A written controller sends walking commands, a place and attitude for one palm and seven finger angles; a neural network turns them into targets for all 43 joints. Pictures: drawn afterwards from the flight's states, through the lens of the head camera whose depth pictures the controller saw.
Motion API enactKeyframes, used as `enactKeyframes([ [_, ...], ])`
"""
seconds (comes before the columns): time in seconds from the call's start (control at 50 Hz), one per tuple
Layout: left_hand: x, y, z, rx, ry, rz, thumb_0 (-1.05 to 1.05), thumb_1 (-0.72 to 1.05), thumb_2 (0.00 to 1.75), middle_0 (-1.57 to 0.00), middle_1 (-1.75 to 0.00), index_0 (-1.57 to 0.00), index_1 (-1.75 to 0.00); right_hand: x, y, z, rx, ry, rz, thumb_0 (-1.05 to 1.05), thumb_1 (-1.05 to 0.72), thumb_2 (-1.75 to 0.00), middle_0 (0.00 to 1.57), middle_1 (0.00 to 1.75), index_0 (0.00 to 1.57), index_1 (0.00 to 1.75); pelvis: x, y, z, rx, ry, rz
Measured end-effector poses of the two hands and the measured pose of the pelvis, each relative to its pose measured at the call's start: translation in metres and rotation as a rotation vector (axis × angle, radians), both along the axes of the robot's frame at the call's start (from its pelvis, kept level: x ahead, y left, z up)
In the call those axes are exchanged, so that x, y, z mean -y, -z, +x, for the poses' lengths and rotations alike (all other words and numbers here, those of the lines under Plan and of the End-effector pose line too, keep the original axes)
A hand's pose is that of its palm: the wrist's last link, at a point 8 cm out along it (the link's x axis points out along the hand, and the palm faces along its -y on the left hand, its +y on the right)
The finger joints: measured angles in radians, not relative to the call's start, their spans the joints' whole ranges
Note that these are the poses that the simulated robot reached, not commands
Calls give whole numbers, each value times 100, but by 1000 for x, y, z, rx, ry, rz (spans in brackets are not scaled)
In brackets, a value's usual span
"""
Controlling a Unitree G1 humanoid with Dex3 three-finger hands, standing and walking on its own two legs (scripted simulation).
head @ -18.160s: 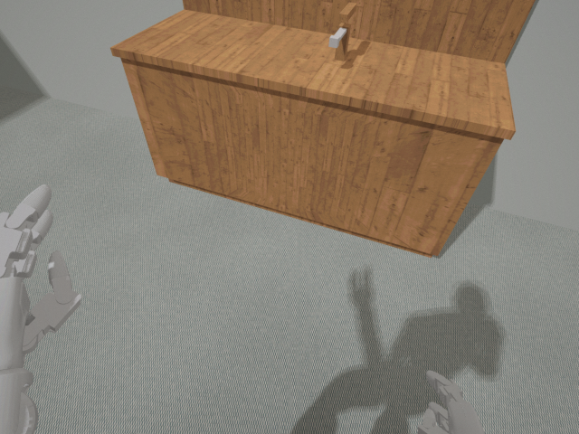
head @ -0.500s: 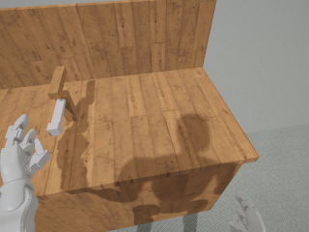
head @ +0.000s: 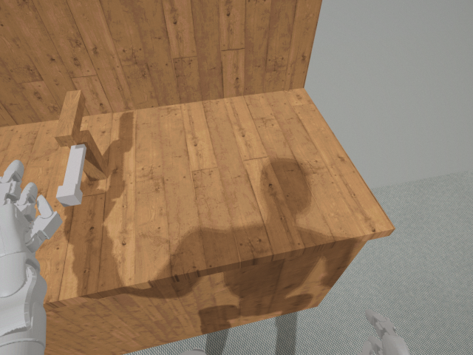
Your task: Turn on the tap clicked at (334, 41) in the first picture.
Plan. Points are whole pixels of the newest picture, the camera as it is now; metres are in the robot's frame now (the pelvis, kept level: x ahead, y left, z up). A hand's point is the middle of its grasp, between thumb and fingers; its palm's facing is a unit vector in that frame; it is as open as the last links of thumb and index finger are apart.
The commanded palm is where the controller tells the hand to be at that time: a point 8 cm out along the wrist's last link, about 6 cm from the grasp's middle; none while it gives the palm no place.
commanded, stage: reach beside the lever's end, fingers flat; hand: left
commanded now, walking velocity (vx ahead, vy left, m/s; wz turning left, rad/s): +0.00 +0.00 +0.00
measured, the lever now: (69, 195) +0.34 +0.32 +0.08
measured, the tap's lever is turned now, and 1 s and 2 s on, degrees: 0 1 21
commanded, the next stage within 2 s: push the lever round in 0.64 s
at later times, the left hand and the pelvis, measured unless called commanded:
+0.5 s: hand (60, 213) +0.31 +0.32 +0.07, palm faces +0.49 -0.87 -0.11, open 7.8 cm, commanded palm +0.26 +0.36 +0.07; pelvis +0.00 +0.01 -0.01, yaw -1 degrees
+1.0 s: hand (66, 213) +0.31 +0.32 +0.07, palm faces +0.51 -0.85 -0.11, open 7.8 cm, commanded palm +0.27 +0.35 +0.06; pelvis +0.00 +0.00 -0.01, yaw +0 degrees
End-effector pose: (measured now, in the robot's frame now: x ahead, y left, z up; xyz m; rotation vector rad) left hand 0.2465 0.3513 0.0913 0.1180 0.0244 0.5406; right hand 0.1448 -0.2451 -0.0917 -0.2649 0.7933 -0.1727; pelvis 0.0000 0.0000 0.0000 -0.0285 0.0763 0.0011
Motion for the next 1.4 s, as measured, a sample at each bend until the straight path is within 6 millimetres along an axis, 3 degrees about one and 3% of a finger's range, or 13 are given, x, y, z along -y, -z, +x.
enactKeyframes([
  [0.32,-23,13,12,1,-7,-4,2,90,90,-15,-15,-15,-16,7,8,-22,-83,34,-31,1,-91,-90,20,30,20,30,-5,6,-1,-41,4,-10],
  [0.5,-10,16,17,8,30,-8,2,90,90,-15,-15,-15,-16,-1,10,-23,-78,37,-14,1,-91,-90,20,30,20,30,-9,7,-2,-46,8,-11],
  [0.7,-10,16,17,17,-2,3,2,90,90,-15,-15,-15,-16,-8,11,-15,-64,15,-4,1,-91,-90,20,30,20,30,-9,9,-3,-48,5,-12],
  [1.4,24,19,28,16,16,-5,2,90,90,-15,-15,-15,-16,5,14,-11,-67,17,9,1,-91,-90,20,30,20,30,3,10,1,-45,0,-6],
])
